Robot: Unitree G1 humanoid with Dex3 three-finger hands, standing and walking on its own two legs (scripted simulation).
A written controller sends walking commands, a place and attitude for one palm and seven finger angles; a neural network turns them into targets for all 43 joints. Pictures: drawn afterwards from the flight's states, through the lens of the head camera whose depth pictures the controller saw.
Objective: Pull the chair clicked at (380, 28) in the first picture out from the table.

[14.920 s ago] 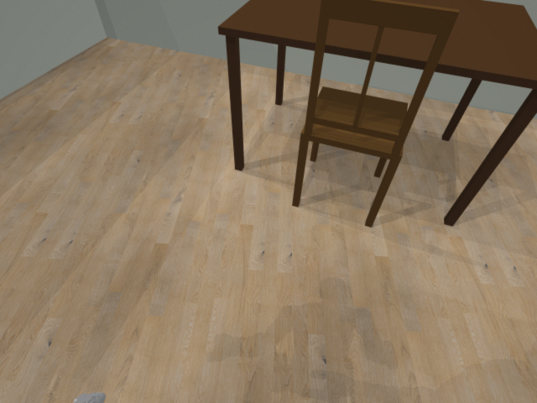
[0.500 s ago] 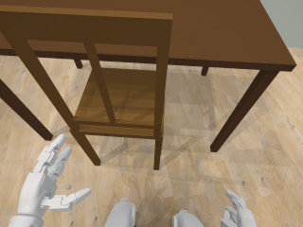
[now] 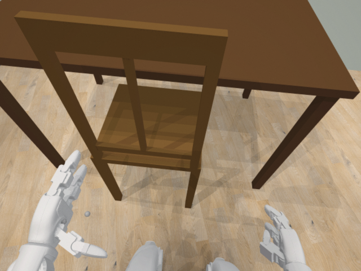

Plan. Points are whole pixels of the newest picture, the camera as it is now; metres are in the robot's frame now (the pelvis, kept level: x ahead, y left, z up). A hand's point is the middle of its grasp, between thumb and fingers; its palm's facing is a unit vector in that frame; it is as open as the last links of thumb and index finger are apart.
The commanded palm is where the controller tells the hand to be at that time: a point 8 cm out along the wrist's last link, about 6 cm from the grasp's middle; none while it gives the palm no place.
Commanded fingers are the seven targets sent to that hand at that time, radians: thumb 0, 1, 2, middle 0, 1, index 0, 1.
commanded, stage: raise the hand toward the chair's back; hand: left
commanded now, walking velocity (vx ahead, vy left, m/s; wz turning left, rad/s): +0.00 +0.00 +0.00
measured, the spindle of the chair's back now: (137, 113) +0.49 +0.15 +0.03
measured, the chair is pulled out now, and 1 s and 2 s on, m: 0.00 0.00 0.00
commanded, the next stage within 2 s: aim the fingers beside a spindle in 0.74 s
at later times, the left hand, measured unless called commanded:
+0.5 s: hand (90, 196) +0.25 +0.20 +0.05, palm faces -0.03 -1.00 -0.06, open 17.0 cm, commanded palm +0.23 +0.25 +0.05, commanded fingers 0.00 -0.50 0.30 -0.06 -0.08 -0.06 -0.08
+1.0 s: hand (97, 195) +0.26 +0.19 +0.04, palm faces -0.03 -1.00 -0.06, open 17.0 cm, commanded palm +0.24 +0.24 +0.05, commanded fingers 0.00 -0.50 0.30 -0.06 -0.08 -0.06 -0.08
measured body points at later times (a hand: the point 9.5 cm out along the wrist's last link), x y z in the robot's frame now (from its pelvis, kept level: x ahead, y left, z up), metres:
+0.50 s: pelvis +0.01 +0.00 +0.01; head +0.07 +0.01 +0.46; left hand +0.25 +0.25 +0.06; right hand +0.17 -0.26 -0.07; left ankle +0.05 +0.10 -0.65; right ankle +0.00 -0.13 -0.65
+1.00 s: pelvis +0.01 -0.02 +0.01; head +0.08 -0.01 +0.45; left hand +0.25 +0.24 +0.05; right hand +0.19 -0.26 -0.08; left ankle +0.05 +0.10 -0.65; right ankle +0.00 -0.13 -0.65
